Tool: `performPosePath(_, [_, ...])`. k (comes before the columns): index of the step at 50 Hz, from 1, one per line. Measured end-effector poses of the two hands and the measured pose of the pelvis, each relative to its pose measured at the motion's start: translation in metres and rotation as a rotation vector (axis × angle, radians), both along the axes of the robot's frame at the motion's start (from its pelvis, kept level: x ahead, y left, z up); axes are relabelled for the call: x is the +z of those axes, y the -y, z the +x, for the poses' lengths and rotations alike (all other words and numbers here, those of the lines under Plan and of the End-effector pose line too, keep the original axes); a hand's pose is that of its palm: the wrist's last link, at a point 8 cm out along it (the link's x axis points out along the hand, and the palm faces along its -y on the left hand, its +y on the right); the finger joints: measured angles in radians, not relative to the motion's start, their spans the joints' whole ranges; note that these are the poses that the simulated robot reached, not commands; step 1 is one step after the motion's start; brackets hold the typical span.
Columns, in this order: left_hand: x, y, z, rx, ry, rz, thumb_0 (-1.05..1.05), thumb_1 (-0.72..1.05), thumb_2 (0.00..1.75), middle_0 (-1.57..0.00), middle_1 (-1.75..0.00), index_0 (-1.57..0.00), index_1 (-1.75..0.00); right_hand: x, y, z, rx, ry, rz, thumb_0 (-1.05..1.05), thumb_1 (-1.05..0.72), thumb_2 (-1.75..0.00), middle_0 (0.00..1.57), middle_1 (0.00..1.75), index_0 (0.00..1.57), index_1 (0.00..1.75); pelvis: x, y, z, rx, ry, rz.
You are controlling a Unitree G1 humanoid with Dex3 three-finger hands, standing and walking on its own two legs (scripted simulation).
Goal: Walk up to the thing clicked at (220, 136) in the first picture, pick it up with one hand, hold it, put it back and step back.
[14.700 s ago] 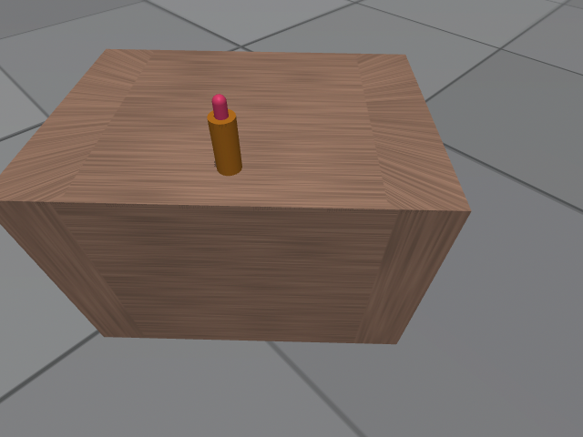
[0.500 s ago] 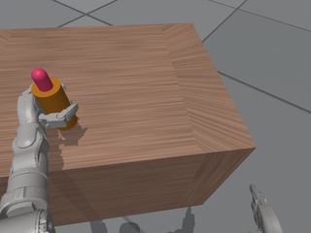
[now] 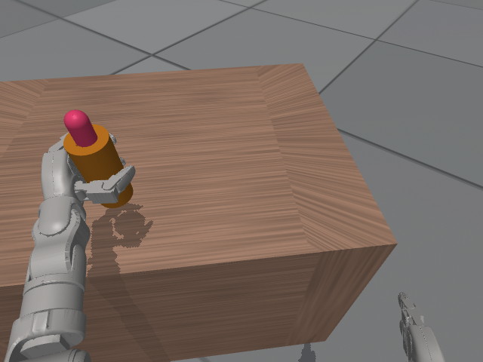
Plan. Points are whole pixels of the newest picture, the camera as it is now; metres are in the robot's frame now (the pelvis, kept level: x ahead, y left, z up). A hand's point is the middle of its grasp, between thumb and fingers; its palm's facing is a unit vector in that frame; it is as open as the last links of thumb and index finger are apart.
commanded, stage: lift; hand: left
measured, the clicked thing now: (97, 160) +0.40 +0.21 +0.16
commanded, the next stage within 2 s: hold in 0.94 s
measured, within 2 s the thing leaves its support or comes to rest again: neither
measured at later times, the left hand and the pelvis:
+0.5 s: hand (94, 162) +0.35 +0.18 +0.21, palm faces +0.20 -0.98 -0.01, open 8.4 cm; pelvis -0.01 -0.01 +0.01, yaw +1 degrees
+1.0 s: hand (80, 159) +0.33 +0.18 +0.24, palm faces +0.18 -0.98 +0.00, open 8.4 cm; pelvis -0.02 +0.00 +0.02, yaw +1 degrees
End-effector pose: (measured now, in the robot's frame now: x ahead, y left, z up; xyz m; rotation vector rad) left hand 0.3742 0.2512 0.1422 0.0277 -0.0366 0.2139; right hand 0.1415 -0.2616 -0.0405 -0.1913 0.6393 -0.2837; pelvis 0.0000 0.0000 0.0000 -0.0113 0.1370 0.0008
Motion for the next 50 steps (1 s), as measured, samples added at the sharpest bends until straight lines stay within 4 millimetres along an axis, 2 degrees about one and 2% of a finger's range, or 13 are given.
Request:
performPosePath(6, [0.029, 0.007, -0.013, -0.006, 0.038, 0.009, -0.02, -0.23, 1.10, -0.76, -1.13, -0.82, -1.16, 0.003, -0.003, 0.005, 0.008, 0.042, 0.019, -0.01, 0.56, -0.04, 0.05, 0.05, 0.05, 0.05, 0.004, 0.002, 0.000, 0.005, 0.037, 0.004])
performPosePath(12, [0.046, 0.013, -0.025, -0.019, 0.013, 0.004, -0.02, -0.24, 1.10, -0.76, -1.13, -0.82, -1.16, 0.001, -0.009, 0.006, 0.033, 0.055, 0.054, -0.01, 0.56, -0.04, 0.05, 0.05, 0.05, 0.05, 0.007, 0.005, -0.001, 0.011, 0.066, 0.008])
performPosePath(20, [0.056, 0.018, -0.042, -0.010, -0.035, 0.001, -0.02, -0.24, 1.11, -0.76, -1.13, -0.82, -1.16, -0.004, -0.006, 0.000, 0.035, 0.048, 0.066, -0.01, 0.56, -0.04, 0.05, 0.05, 0.06, 0.05, 0.012, 0.006, -0.007, 0.016, 0.098, 0.014])
performPosePath(32, [0.079, 0.023, -0.065, -0.023, -0.004, -0.009, -0.02, -0.24, 1.11, -0.76, -1.14, -0.82, -1.16, 0.003, -0.003, 0.000, 0.038, 0.101, 0.045, -0.01, 0.55, -0.05, 0.05, 0.05, 0.05, 0.05, 0.015, 0.006, -0.016, 0.022, 0.138, 0.015])
performPosePath(39, [0.091, 0.021, -0.072, -0.037, -0.008, -0.018, -0.02, -0.25, 1.11, -0.76, -1.13, -0.83, -1.16, 0.000, -0.004, -0.005, 0.026, 0.107, 0.057, -0.01, 0.55, -0.05, 0.05, 0.05, 0.05, 0.05, 0.017, 0.003, -0.020, 0.022, 0.149, 0.015])
performPosePath(50, [0.095, 0.022, -0.078, -0.034, -0.007, -0.030, -0.02, -0.25, 1.11, -0.76, -1.13, -0.83, -1.15, -0.002, -0.005, -0.010, 0.030, 0.101, 0.048, -0.01, 0.55, -0.05, 0.05, 0.05, 0.05, 0.05, 0.019, 0.001, -0.023, 0.020, 0.156, 0.013])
